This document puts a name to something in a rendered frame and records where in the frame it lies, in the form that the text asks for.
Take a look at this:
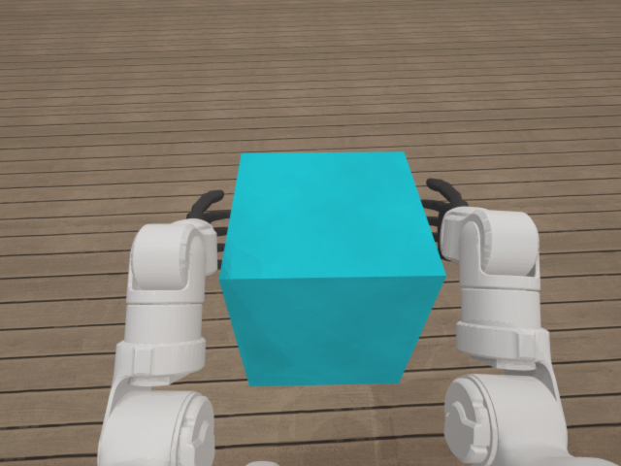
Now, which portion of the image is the robot right forearm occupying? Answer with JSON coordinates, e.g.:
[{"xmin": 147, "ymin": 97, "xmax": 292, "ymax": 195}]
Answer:
[{"xmin": 440, "ymin": 207, "xmax": 568, "ymax": 446}]

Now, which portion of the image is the robot right upper arm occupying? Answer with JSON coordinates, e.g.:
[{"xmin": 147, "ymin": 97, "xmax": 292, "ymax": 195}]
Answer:
[{"xmin": 444, "ymin": 374, "xmax": 619, "ymax": 466}]

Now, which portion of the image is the right robot hand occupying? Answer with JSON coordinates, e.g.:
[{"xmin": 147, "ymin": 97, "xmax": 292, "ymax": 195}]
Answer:
[{"xmin": 420, "ymin": 179, "xmax": 469, "ymax": 262}]

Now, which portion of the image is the carton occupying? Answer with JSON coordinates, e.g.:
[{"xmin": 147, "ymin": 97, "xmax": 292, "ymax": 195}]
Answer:
[{"xmin": 219, "ymin": 151, "xmax": 446, "ymax": 386}]

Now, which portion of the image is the robot left upper arm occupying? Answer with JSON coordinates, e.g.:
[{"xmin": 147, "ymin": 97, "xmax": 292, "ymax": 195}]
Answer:
[{"xmin": 99, "ymin": 390, "xmax": 214, "ymax": 466}]

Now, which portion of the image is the left robot hand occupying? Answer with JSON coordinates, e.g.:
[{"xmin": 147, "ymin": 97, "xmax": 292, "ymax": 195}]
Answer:
[{"xmin": 186, "ymin": 190, "xmax": 231, "ymax": 268}]

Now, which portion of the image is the robot left forearm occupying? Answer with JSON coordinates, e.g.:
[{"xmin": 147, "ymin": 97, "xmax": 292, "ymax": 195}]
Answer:
[{"xmin": 97, "ymin": 218, "xmax": 217, "ymax": 466}]

